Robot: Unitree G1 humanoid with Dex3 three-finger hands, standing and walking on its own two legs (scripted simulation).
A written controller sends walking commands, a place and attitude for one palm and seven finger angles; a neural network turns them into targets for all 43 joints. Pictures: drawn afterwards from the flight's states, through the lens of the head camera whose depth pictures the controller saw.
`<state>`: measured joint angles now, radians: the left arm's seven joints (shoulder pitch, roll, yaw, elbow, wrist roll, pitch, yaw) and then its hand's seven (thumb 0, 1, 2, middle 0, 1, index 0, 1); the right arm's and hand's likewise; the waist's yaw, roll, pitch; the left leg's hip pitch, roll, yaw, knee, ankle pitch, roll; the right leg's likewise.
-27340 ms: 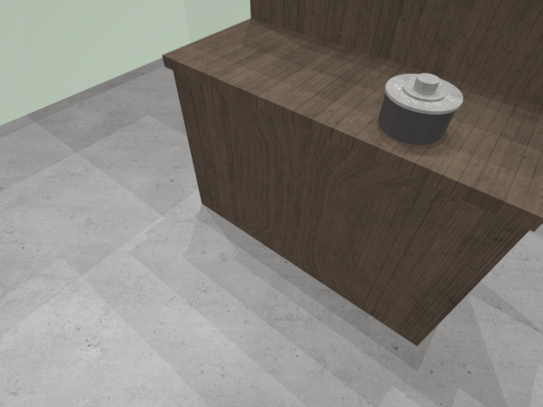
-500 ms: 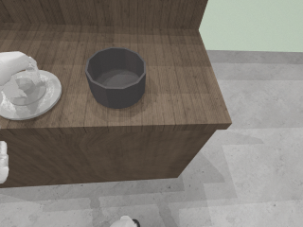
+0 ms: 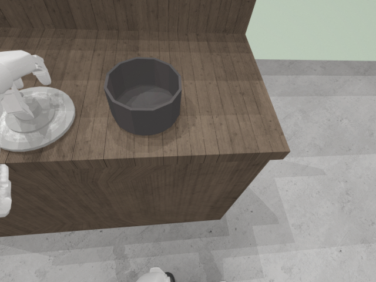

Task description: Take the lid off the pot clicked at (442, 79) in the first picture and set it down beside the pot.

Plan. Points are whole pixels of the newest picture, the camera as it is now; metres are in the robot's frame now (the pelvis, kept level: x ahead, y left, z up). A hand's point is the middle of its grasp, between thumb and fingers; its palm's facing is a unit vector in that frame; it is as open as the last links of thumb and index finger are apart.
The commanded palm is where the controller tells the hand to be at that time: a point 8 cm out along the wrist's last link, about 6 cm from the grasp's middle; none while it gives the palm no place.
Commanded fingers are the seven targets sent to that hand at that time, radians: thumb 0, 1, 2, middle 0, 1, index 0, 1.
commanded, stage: open the fingers wide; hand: left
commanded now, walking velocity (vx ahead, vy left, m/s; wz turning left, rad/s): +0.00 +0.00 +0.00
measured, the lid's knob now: (26, 108) +0.46 +0.34 +0.06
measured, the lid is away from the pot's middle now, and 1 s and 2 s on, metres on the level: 0.25 0.25 0.25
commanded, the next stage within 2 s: raise the empty hand in 0.20 s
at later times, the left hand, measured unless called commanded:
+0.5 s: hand (11, 88) +0.46 +0.33 +0.13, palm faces -0.35 -0.13 -0.93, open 11.1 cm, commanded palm +0.48 +0.32 +0.19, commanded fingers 0.00 -0.07 0.76 -0.40 -0.76 -0.40 -0.76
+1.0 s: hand (0, 64) +0.46 +0.32 +0.18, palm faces -0.32 -0.12 -0.94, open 11.1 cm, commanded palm +0.49 +0.31 +0.25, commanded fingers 0.00 -0.07 0.76 -0.40 -0.76 -0.40 -0.76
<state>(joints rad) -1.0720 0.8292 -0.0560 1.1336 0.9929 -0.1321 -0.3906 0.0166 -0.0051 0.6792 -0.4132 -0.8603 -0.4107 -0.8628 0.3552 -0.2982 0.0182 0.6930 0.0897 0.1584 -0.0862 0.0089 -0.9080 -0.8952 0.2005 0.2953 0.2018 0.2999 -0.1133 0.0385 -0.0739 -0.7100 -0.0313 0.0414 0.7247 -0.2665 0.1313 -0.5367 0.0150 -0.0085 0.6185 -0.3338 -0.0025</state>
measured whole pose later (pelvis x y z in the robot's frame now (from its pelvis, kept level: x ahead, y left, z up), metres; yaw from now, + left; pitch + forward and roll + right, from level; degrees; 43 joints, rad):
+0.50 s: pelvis +0.00 +0.00 +0.00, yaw +0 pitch +13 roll -5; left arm -1.06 0.81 -0.05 1.10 0.99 -0.09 -0.37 0.00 -0.06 0.75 -0.41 -0.77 -0.41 -0.77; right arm 0.34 -0.29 0.02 0.66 0.09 0.17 -0.08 0.01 -0.91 -0.90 0.20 0.30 0.20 0.30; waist -0.11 0.04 -0.09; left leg -0.68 -0.04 0.04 0.70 -0.26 0.14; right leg -0.50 0.01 0.00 0.59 -0.32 -0.01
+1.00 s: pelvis +0.00 +0.00 +0.01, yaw +1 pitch +11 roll -5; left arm -1.20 0.80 -0.12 1.12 0.99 -0.02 -0.44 0.00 -0.06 0.76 -0.41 -0.76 -0.41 -0.76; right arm 0.34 -0.30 0.03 0.68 0.09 0.14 -0.08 0.01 -0.91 -0.90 0.20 0.30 0.20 0.30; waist -0.11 0.04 -0.07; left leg -0.63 -0.05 0.03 0.67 -0.24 0.13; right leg -0.46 0.00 -0.01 0.57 -0.32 -0.01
